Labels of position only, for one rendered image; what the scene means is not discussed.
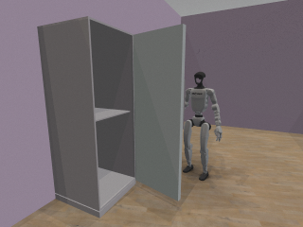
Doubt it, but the left robot forearm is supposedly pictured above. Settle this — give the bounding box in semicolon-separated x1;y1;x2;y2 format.
213;104;222;127

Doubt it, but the fridge door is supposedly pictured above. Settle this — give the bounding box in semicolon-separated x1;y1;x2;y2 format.
133;24;187;201

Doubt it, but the left robot hand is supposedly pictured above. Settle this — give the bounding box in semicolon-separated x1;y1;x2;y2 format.
214;126;223;142

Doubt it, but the robot left upper arm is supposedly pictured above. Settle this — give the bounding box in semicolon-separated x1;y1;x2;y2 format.
206;88;218;111

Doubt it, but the robot right upper arm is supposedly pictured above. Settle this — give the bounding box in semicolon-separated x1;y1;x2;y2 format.
185;88;192;107

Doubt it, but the robot torso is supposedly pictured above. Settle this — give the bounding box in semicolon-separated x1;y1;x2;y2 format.
190;86;209;127

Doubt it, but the robot right shin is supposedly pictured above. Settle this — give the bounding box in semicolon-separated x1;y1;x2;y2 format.
184;147;192;167

